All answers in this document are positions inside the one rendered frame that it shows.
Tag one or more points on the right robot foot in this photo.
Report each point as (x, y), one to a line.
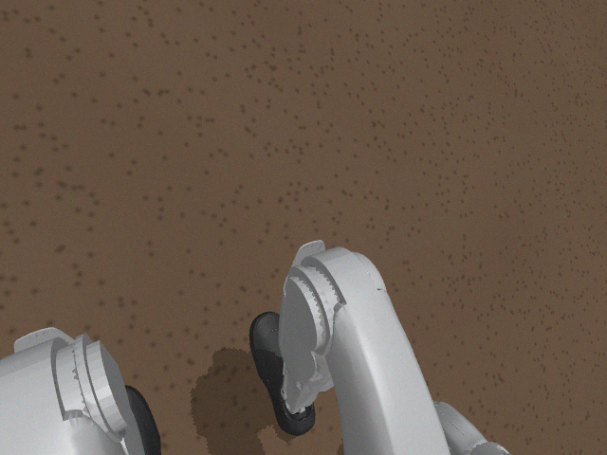
(264, 344)

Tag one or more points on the right robot hand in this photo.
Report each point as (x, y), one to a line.
(461, 435)

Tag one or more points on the left robot foot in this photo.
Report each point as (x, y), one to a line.
(146, 424)

